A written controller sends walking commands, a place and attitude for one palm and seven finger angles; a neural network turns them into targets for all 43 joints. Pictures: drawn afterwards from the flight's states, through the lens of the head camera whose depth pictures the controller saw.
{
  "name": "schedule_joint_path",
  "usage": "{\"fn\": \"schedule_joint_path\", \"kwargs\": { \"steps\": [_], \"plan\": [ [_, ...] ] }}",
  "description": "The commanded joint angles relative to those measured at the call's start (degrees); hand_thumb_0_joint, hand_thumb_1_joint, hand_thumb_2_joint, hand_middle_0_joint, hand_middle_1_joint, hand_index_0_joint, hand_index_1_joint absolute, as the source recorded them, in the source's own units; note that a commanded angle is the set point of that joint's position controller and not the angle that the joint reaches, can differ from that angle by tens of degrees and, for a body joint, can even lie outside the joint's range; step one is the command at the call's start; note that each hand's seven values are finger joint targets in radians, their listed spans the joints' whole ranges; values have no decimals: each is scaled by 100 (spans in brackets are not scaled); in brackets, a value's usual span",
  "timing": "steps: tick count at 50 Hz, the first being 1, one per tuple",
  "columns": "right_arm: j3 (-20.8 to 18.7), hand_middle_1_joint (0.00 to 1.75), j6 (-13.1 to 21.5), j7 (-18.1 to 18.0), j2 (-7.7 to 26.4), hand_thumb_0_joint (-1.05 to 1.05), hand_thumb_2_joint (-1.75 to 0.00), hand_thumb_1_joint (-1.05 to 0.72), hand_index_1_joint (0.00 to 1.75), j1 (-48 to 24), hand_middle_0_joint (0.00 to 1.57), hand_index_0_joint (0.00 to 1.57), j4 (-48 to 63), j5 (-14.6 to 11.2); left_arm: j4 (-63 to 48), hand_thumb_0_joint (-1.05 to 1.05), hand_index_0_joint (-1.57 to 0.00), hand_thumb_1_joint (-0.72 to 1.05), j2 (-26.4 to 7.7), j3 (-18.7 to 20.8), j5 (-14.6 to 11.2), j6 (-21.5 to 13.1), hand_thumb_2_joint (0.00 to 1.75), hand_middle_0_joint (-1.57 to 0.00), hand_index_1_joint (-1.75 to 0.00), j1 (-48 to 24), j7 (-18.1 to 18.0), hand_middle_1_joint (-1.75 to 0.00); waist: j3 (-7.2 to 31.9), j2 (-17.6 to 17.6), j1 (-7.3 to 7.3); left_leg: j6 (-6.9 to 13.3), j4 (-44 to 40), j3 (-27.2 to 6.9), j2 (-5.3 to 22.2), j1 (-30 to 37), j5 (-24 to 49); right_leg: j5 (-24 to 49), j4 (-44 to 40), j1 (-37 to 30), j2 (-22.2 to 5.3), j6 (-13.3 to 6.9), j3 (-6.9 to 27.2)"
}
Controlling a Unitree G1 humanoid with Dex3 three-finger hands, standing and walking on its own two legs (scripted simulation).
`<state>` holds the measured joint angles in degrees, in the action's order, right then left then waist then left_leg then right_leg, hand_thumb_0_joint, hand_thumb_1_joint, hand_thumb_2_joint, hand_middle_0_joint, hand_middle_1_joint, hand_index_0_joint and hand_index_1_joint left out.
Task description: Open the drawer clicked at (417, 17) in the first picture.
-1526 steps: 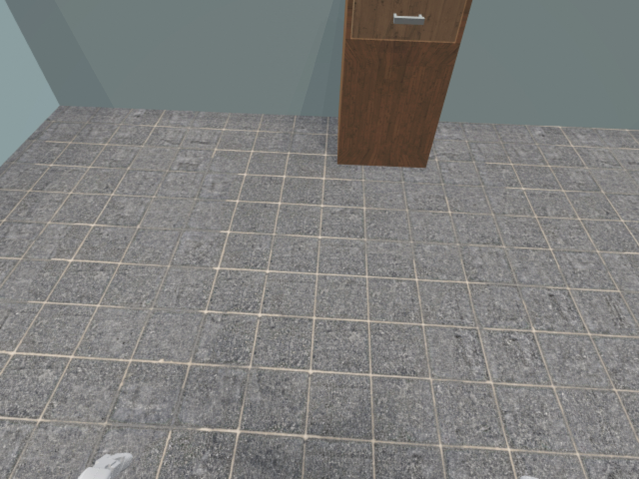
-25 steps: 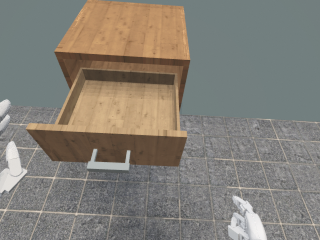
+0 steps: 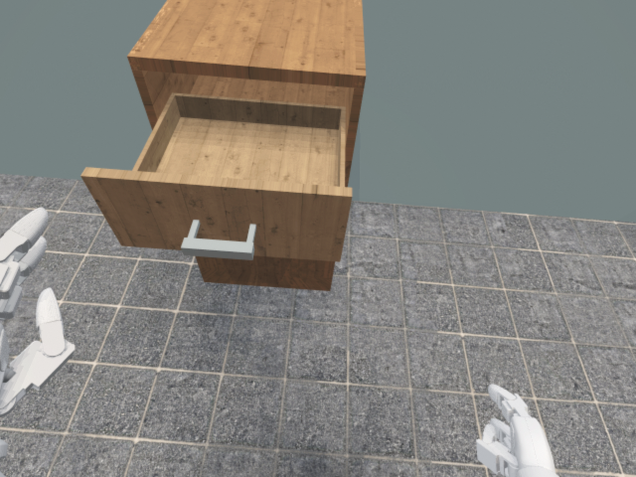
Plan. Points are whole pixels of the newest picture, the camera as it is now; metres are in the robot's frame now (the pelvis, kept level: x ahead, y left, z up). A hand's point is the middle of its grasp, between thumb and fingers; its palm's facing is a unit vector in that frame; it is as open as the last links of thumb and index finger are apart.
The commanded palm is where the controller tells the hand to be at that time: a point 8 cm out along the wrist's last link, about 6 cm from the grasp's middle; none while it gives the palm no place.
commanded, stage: stop stepping back and stand still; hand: left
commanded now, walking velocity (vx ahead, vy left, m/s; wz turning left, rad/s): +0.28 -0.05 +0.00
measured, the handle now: (221, 238) +0.47 +0.18 -0.05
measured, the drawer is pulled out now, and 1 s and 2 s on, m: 0.30 0.30 0.30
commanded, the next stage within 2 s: let the arm hang, fingers relaxed in 0.78 s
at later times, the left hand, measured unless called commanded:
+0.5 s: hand out of the picture +0.11 +0.21 +0.16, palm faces +0.34 -0.83 -0.45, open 7.4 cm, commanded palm +0.05 +0.26 +0.18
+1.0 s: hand (101, 467) +0.13 +0.23 +0.00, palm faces +0.19 -0.90 -0.40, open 7.4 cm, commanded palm none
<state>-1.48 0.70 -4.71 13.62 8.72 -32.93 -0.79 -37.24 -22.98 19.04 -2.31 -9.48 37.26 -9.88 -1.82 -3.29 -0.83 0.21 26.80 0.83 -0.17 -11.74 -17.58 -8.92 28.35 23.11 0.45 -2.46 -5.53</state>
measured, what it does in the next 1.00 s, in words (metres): steps on the spot: right foot, then left foot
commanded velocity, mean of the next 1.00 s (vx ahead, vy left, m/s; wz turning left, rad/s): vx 0.12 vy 0.03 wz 0.00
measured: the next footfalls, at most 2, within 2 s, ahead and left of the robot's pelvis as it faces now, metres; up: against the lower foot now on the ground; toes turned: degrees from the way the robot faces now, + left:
right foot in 0.60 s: -0.05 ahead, -0.12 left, +0.00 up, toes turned -3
left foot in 0.88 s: +0.00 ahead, +0.09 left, +0.00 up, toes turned +2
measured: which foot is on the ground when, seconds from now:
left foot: down 0.00-0.62, up 0.64-0.86, down 0.88-1.00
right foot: down 0.00-0.42, up 0.44-0.58, down 0.60-0.90, up 0.92-1.00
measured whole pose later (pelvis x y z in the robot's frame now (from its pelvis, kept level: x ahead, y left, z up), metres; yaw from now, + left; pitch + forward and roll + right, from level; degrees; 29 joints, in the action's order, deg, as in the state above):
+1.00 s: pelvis -0.07 -0.01 +0.00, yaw +4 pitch +2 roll +0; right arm -1.0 3.7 0.2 15.2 10.4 -40.2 1.7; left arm 1.3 -17.4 8.1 1.9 -2.1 19.9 -3.2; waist 0.0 0.9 -1.5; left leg 3.1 32.6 0.4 -2.3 -21.2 -13.1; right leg -30.5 51.4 23.4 -0.3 0.7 0.5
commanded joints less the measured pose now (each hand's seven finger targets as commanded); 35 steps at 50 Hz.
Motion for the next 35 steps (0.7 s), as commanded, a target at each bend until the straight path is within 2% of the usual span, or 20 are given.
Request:
{"fn": "schedule_joint_path", "kwargs": {
  "steps": [1, 4, 6, 9, 11, 13, 14, 15, 18, 19, 21, 22, 24, 28, 29, 31, 32, 33, 34, 35],
  "plan": [
    [-88, 30, 596, 110, 364, 0, -90, -90, 30, -292, 20, 20, 1003, 30, -1673, 0, -20, 90, -1039, 1082, -2, -432, 90, -20, -30, 146, -178, -30, 1027, 1999, -3, 499, -1060, -977, 1408, -476, 1625, -1224, 935, -928, -207, 309, 396],
    [-146, 30, 676, 190, 527, 0, -90, -90, 30, -130, 20, 20, 797, -18, -1401, 0, -20, 90, -810, 882, -33, -366, 90, -20, -30, -106, -123, -30, 575, 1248, -17, 420, -762, -473, 1126, -982, 975, -566, 536, -1456, -133, 344, 354],
    [-88, 30, 722, 175, 569, 0, -90, -90, 30, -151, 20, 20, 729, -56, -719, 0, -20, 90, -594, 671, -23, -344, 90, -20, -30, -204, -87, -30, 72, 931, -56, 378, -707, -481, 919, -1492, -115, -405, -27, -1725, -176, 361, 458],
    [-71, 30, 689, 104, 601, 0, -90, -90, 30, -196, 20, 20, 665, -30, -102, 0, -20, 90, -594, 567, 68, -310, 90, -20, -30, -804, -47, -30, -608, 446, -75, 338, -601, -463, 570, -1925, -1978, -2126, -729, -965, -283, 203, 1076],
    [-57, 30, 653, 100, 564, 0, -90, -90, 30, -133, 20, 20, 658, -32, 77, 0, -20, 90, -468, 360, 101, -280, 90, -20, -30, -950, -31, -30, -554, -132, -117, 321, 342, -248, 178, -1402, -1792, -3393, -1482, -64, -542, 70, 1752],
    [-63, 30, 623, 122, 519, 0, -90, -90, 30, -100, 20, 20, 576, -5, -43, 0, -20, 90, -648, 388, 85, -306, 90, -20, -30, -1050, -9, -30, -176, -885, -145, 246, 1665, 105, -168, -701, -1029, -3624, -2082, 421, -1232, -139, 2429],
    [-93, 30, 601, 141, 547, 0, -90, -90, 30, -135, 20, 20, 547, 18, -213, 0, -20, 90, -746, 487, 70, -333, 90, -20, -30, -1085, -19, -30, 71, -797, -148, 219, 1885, 113, -166, -523, -825, -3397, -2119, 341, -1409, -282, 2570],
    [-39, 30, 580, 169, 477, 0, -90, -90, 30, -113, 20, 20, 524, 64, -400, 0, -20, 90, -749, 483, 85, -358, 90, -20, -30, -1033, -14, -30, 419, -780, -159, 250, 1591, 55, -109, -395, -676, -2971, -1899, 49, -1446, -300, 2257],
    [69, 30, 612, 100, 379, 0, -90, -90, 30, -147, 20, 20, 651, 94, -774, 0, -20, 90, -836, 677, 118, -425, 90, -20, -30, -420, -106, -30, 662, 103, -97, 337, -37, 50, -55, 35, -1028, -3255, -1371, -15, -951, -126, 1543],
    [40, 30, 645, 81, 478, 0, -90, -90, 30, -172, 20, 20, 720, 111, -1044, 0, -20, 90, -896, 759, 104, -463, 90, -20, -30, -273, -124, -30, 613, 692, -82, 432, -735, -390, 250, -72, -1417, -3006, -802, -99, -620, -55, 1304],
    [-29, 30, 739, 128, 498, 0, -90, -90, 30, -198, 20, 20, 833, 128, -1457, 0, -20, 90, -945, 888, 200, -538, 90, -20, -30, -267, -149, -30, 590, 2025, -17, 964, -1778, -2016, 1482, -1182, -2641, -1567, 1763, -724, 230, 294, 270],
    [-14, 30, 785, 139, 322, 0, -90, -90, 30, -172, 20, 20, 808, 113, -1405, 0, -20, 90, -1018, 996, 236, -473, 90, -20, -30, -332, -140, -30, 375, 2003, -27, 1089, -1922, -2015, 1604, -1750, -2647, -1472, 2720, -745, 174, 337, 329],
    [-71, 30, 883, 174, 345, 0, -90, -90, 30, -38, 20, 20, 766, 62, -1329, 0, -20, 90, -925, 911, 156, -452, 90, -20, -30, -255, -68, -30, 232, 1483, -2, 1036, -1415, -1421, 1412, -1493, -1570, -1573, 2770, -402, 137, 361, 304],
    [-33, 30, 834, 96, 549, 0, -90, -90, 30, -49, 20, 20, 513, 28, -6, 0, -20, 90, -611, 737, 92, -449, 90, -20, -30, -102, -22, -30, -182, 1166, 43, 579, -559, -768, 911, -1839, -1459, -1386, -115, -1397, -27, 219, 39],
    [-49, 30, 789, 89, 540, 0, -90, -90, 30, -13, 20, 20, 476, 16, 165, 0, -20, 90, -512, 604, 123, -474, 90, -20, -30, -258, 30, -30, -280, 667, -4, 450, 181, -419, 546, -1829, -982, -1130, -781, -1448, -186, 137, 332],
    [-152, 30, 730, 118, 575, 0, -90, -90, 30, -70, 20, 20, 469, -20, 234, 0, -20, 90, -825, 723, 55, -540, 90, -20, -30, -709, 95, -30, -183, -1230, -72, 170, 2627, 19, -52, -2424, -657, -1065, -1872, -1408, -1907, -605, 2982],
    [-169, 30, 754, 125, 606, 0, -90, -90, 30, -31, 20, 20, 406, 58, 241, 0, -20, 90, -847, 753, 22, -646, 90, -20, -30, -916, 89, -30, -94, -875, -88, 89, 3140, -60, 25, -2476, -445, -5, -1732, -1556, -2039, -722, 2621],
    [-285, 30, 755, 165, 629, 0, -90, -90, 30, 129, 20, 20, 350, -51, 344, 0, -20, 90, -483, 479, 40, -653, 90, -20, -30, -714, 157, -30, 352, -828, -150, 63, 3395, -298, 50, -2230, -283, -19, -1566, -1594, -1838, -435, 2451],
    [-269, 30, 728, 187, 635, 0, -90, -90, 30, -21, 20, 20, 400, -53, 168, 0, -20, 90, -615, 588, 3, -648, 90, -20, -30, -679, 148, -30, 357, -633, -121, 44, 3232, -325, 114, -2172, -103, 331, -1425, -1534, -1772, -324, 2343],
    [-213, 30, 700, 176, 539, 0, -90, -90, 30, -136, 20, 20, 467, -19, -103, 0, -20, 90, -564, 525, 4, -703, 90, -20, -30, -500, 156, -30, 331, -304, -82, 41, 2968, -258, 173, -2055, 28, 655, -1389, -1535, -1762, -416, 2074]
  ]
}}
